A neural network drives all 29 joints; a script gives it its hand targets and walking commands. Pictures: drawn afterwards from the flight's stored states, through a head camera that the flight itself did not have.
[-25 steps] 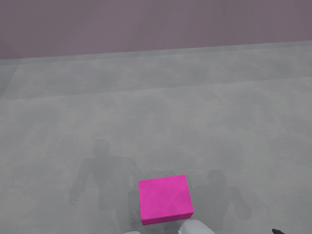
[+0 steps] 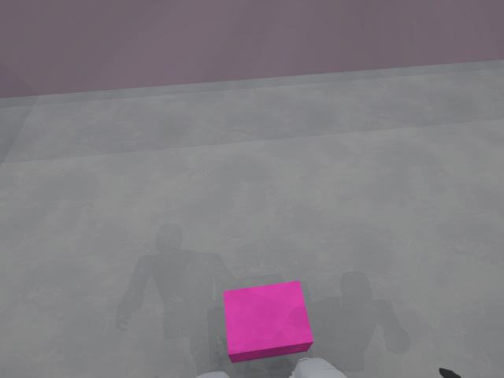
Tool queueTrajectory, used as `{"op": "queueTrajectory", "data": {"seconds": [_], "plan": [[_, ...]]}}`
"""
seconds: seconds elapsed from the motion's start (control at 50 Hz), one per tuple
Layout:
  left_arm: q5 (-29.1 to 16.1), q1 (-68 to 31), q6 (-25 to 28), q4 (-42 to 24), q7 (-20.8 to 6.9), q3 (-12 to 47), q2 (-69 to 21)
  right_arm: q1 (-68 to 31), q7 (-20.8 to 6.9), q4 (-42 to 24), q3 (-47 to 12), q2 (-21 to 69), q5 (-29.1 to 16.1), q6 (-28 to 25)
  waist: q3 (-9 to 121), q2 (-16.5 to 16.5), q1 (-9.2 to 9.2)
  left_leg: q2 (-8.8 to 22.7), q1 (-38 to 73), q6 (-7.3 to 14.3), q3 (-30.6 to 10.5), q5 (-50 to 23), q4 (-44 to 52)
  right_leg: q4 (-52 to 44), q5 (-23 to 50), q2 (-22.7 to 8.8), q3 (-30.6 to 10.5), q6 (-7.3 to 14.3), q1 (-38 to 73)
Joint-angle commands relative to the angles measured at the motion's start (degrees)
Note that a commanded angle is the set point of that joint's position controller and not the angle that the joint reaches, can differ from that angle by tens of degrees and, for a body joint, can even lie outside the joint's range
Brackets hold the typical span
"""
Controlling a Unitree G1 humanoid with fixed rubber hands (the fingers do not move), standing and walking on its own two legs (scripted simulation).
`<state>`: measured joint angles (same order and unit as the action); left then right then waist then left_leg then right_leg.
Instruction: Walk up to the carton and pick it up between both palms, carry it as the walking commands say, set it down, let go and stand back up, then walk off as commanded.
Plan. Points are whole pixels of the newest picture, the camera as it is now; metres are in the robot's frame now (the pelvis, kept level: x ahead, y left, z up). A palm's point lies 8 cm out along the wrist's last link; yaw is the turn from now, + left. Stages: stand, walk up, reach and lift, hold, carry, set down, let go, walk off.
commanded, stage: walk up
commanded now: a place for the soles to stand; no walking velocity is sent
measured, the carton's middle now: (265, 321) +0.36 -0.03 -0.67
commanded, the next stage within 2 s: none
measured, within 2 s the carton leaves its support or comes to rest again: neither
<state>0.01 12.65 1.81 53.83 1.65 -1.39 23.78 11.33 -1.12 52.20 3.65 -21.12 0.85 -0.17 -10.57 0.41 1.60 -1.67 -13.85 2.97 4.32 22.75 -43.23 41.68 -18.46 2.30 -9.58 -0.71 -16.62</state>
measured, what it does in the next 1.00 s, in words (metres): stands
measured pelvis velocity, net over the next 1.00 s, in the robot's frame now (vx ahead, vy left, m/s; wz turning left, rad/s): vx -0.01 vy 0.02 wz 0.01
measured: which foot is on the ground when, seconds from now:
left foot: down 0.00-1.00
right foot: down 0.00-1.00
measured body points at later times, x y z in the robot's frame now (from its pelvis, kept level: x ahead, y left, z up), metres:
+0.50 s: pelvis -0.01 +0.01 +0.00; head +0.03 +0.01 +0.44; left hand +0.07 +0.33 -0.12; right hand +0.06 -0.31 -0.12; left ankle +0.00 +0.09 -0.71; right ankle +0.04 -0.15 -0.71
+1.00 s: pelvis -0.01 +0.02 +0.00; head +0.02 +0.02 +0.45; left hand +0.07 +0.34 -0.12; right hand +0.06 -0.30 -0.12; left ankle +0.00 +0.09 -0.71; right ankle +0.01 -0.15 -0.69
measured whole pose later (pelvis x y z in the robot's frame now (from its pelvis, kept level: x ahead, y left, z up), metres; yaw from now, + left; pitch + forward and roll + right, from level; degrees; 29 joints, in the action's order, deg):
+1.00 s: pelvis -0.01 +0.02 +0.00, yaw +1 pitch -7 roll +0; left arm 0.0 12.4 1.7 53.7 1.7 -0.8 23.6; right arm 11.6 -1.1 52.2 3.7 -21.1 0.9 -0.2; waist -10.8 0.5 1.9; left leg -2.3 -12.9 4.5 4.2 22.7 -42.1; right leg 51.8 -29.1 2.2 -9.5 0.9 -17.7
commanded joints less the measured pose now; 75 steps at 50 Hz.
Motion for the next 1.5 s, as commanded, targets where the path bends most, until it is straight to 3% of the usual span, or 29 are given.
{"op": "queueTrajectory", "data": {"seconds": [0.0,0.06,0.1,0.12,0.24,0.28,0.32,0.34,0.36,0.4,0.46,0.48,0.5,0.52,0.68,0.72,0.76,0.84,0.86,0.88,0.9,1.06,1.1,1.12,1.16,1.24,1.28,1.3,1.48], "plan": [[0.5,1.7,2.2,-2.9,2.1,-3.7,18.6,-3.0,0.8,-5.2,3.4,-13.6,0.2,0.3,8.5,7.2,-2.39,0.8,-7.3,-1.6,-9.6,14.9,-8.9,-16.2,13.6,-18.8,-28.9,18.8,-0.1],[0.5,-4.2,1.4,-4.6,2.0,-2.8,16.1,3.0,0.5,-2.1,4.4,-13.4,0.3,-0.6,7.2,5.2,2.64,3.2,3.3,-0.6,-9.6,-0.1,9.7,-10.2,13.3,-12.6,-20.0,12.2,-8.0],[-0.8,-5.3,0.6,-5.3,1.9,-1.4,10.1,4.4,1.1,-1.8,5.4,-18.1,1.2,-1.6,8.7,-8.8,3.20,16.8,12.2,2.9,-24.5,-7.9,25.8,7.0,3.0,0.4,-0.9,3.6,-16.6],[-0.5,-2.4,0.1,-3.9,2.3,-2.3,12.7,1.6,1.1,-3.3,5.2,-19.0,0.5,-1.7,8.4,-5.3,1.53,22.9,7.7,6.0,-27.8,-9.7,26.0,11.6,-14.2,0.9,1.9,2.9,-15.1],[-0.5,2.4,1.0,-2.8,1.3,-3.1,13.4,-1.6,0.8,-4.2,4.6,-16.1,0.9,-1.8,7.1,-6.7,-0.79,18.4,6.0,7.4,-17.3,-21.8,18.2,2.7,-10.3,-3.3,7.5,3.3,-6.0],[-0.2,6.1,2.0,-1.5,1.6,-3.2,12.4,-3.3,0.3,-4.8,4.2,-15.7,0.3,-1.1,10.9,-6.1,-3.11,15.8,3.4,5.8,-12.5,-27.7,11.0,-10.7,0.1,-2.2,7.1,4.3,3.7],[0.9,7.4,2.7,-1.1,2.4,-4.5,17.4,-4.3,0.1,-6.4,3.3,-13.2,-0.5,-0.7,13.9,3.4,-3.81,7.9,-6.1,0.2,-6.4,-24.4,-2.4,-14.6,12.2,-9.6,-12.2,8.9,11.3],[0.4,5.0,2.8,-2.1,2.2,-4.6,19.9,-4.7,0.4,-6.8,2.9,-12.3,-0.5,-0.3,12.5,7.7,-3.63,1.0,-9.5,-2.0,-6.1,-2.5,-6.9,-17.1,14.8,-17.7,-26.9,15.6,7.4],[0.5,3.6,2.6,-2.9,2.0,-4.2,19.9,-4.3,0.7,-6.3,3.3,-13.5,0.2,0.1,10.2,7.9,-3.15,0.3,-9.7,-1.8,-8.9,15.5,-10.1,-17.4,13.6,-20.6,-31.4,19.6,3.4],[0.6,1.8,2.2,-3.5,2.1,-4.0,19.1,-2.3,0.4,-5.5,3.8,-13.9,0.4,0.1,6.4,7.4,-2.09,1.6,-9.4,-1.4,-10.6,14.2,-8.6,-16.4,6.9,-17.5,-28.9,18.3,-0.4],[0.3,-5.5,1.3,-5.4,1.8,-2.6,14.7,5.5,0.5,-1.6,5.0,-14.5,0.6,-1.1,8.4,1.6,4.28,5.3,6.6,-0.4,-12.1,-2.1,15.1,-5.6,14.9,-9.9,-15.1,9.7,-9.6],[-0.5,-6.0,1.0,-5.9,1.8,-1.6,10.9,6.9,0.9,-1.2,5.8,-17.6,1.4,-1.6,9.0,-7.4,4.72,12.6,12.8,1.4,-21.9,-4.5,24.1,6.3,12.3,-2.5,-4.8,4.8,-15.7],[-0.7,-3.6,0.3,-5.1,2.1,-1.8,10.6,3.4,1.2,-3.0,5.3,-18.4,0.8,-1.9,7.9,-7.8,2.37,20.8,11.2,4.6,-28.4,-7.9,27.1,9.5,-11.1,2.6,1.9,2.9,-18.6],[-0.3,-1.8,-0.1,-3.7,2.4,-2.9,13.9,1.0,1.0,-3.5,5.3,-19.1,0.2,-1.9,7.4,-3.5,1.19,24.0,6.2,6.5,-28.6,-10.2,26.7,15.6,-15.7,-0.3,1.9,2.6,-14.6],[-0.4,6.0,2.0,-1.7,1.8,-3.2,12.2,-2.3,0.4,-4.7,4.2,-15.6,0.1,-1.1,11.7,-6.8,-2.86,15.8,4.8,5.3,-12.6,-31.8,10.3,-10.8,1.2,-2.3,7.2,4.4,3.4],[0.8,7.1,2.7,-1.1,2.4,-4.6,17.1,-4.2,0.3,-6.3,3.4,-13.5,-0.6,-0.7,14.3,2.6,-3.87,8.5,-5.2,-0.1,-7.2,-27.3,-1.7,-13.7,13.8,-9.2,-11.0,8.8,11.3],[0.3,2.9,2.6,-2.8,2.1,-4.0,19.2,-4.2,0.8,-6.0,3.2,-13.2,0.0,0.1,10.6,7.4,-2.89,0.5,-8.1,-2.2,-8.5,13.0,-8.2,-15.9,18.2,-20.1,-29.4,19.2,3.2],[0.5,-4.7,1.4,-4.8,1.9,-2.8,15.7,3.8,0.5,-2.1,4.7,-14.0,0.5,-0.7,6.8,4.4,3.28,4.0,3.8,-1.0,-10.6,-0.1,10.7,-9.3,11.4,-12.0,-18.9,11.6,-9.4],[-0.1,-6.9,1.1,-5.6,1.8,-1.9,12.2,6.4,0.7,-1.2,5.3,-16.3,1.0,-1.3,8.0,-3.5,5.06,9.9,11.0,0.3,-18.2,-2.9,20.9,1.1,12.9,-5.4,-9.0,6.5,-15.2],[-0.6,-4.8,0.6,-5.1,1.9,-1.5,9.7,4.6,1.1,-2.1,5.4,-18.3,1.1,-1.8,7.4,-9.6,3.12,18.9,11.1,3.2,-27.3,-5.3,27.4,7.4,-5.6,2.0,0.5,3.3,-18.1],[-0.3,-2.5,0.0,-3.7,2.3,-2.7,13.7,1.5,1.0,-3.2,5.4,-19.5,0.3,-1.8,7.0,-4.2,1.71,23.7,6.5,5.9,-29.1,-6.6,27.0,13.6,-14.7,0.2,1.7,2.8,-15.4],[-0.4,4.3,1.8,-2.2,1.6,-3.1,12.5,-0.9,0.5,-4.3,4.6,-15.9,0.3,-1.4,10.8,-6.6,-1.59,17.2,7.7,6.7,-14.8,-30.6,13.1,-6.0,-5.7,-2.7,8.1,3.8,-0.9],[0.5,7.3,2.7,-0.9,2.2,-3.7,14.4,-3.6,0.2,-5.4,3.6,-13.8,-0.4,-0.8,14.0,-2.0,-3.78,11.5,-1.6,2.2,-9.3,-28.6,3.6,-13.5,9.5,-4.5,-2.0,6.5,10.4],[0.8,6.6,2.9,-1.3,2.5,-4.7,18.3,-5.0,0.2,-6.5,3.2,-12.8,-0.7,-0.7,13.0,4.6,-3.87,5.5,-7.9,-1.5,-5.8,-21.7,-3.9,-15.5,12.4,-12.1,-17.2,10.8,10.6],[0.5,3.1,2.5,-2.7,1.9,-4.0,19.7,-4.0,0.6,-6.0,3.5,-13.8,0.4,0.2,9.3,7.1,-2.90,0.3,-8.8,-1.8,-9.2,15.6,-9.9,-17.6,11.3,-20.2,-30.8,19.4,1.8],[0.5,-3.9,1.5,-4.7,2.0,-3.0,16.3,3.8,0.4,-2.3,4.6,-13.5,0.4,-0.7,6.7,5.0,2.98,3.4,2.7,-0.9,-9.7,0.0,9.8,-10.0,11.6,-12.4,-19.7,12.1,-7.7],[-0.7,-5.1,0.8,-5.4,1.8,-1.4,10.0,5.3,0.9,-1.9,5.5,-18.2,1.2,-1.7,8.6,-9.5,3.60,16.8,12.6,3.1,-25.9,-5.8,26.5,7.5,2.2,0.9,-0.2,3.5,-17.4],[-0.5,-2.6,0.3,-4.2,2.3,-2.5,12.9,2.3,1.1,-3.6,5.3,-19.3,0.5,-1.8,7.9,-5.3,1.84,22.9,8.3,5.6,-29.0,-8.4,26.7,12.3,-14.0,1.0,1.7,2.7,-16.4],[-0.5,4.6,1.8,-2.1,1.8,-3.1,12.2,-0.7,0.6,-4.3,4.5,-15.8,0.2,-1.2,11.4,-6.8,-1.80,16.7,8.1,5.4,-13.4,-35.9,11.5,-7.9,-3.3,-2.4,8.4,4.0,-0.2]]}}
